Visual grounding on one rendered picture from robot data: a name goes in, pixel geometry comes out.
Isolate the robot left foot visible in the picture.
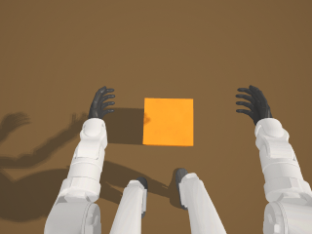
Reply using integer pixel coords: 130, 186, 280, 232
136, 176, 148, 218

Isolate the left robot upper arm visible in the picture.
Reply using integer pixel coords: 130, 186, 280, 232
45, 201, 101, 234

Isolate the robot left forearm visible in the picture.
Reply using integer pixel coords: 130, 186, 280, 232
44, 118, 108, 234

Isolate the right robot shin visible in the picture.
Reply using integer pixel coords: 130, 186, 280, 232
182, 173, 204, 185

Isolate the robot right forearm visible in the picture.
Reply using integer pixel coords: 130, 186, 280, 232
254, 118, 312, 207

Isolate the robot right hand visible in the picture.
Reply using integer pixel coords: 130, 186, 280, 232
235, 85, 273, 125

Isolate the right robot upper arm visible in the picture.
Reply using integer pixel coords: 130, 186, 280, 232
262, 201, 312, 234

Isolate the robot left hand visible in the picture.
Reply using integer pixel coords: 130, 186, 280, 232
88, 86, 115, 120

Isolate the carton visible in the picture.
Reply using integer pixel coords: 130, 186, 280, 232
142, 97, 194, 147

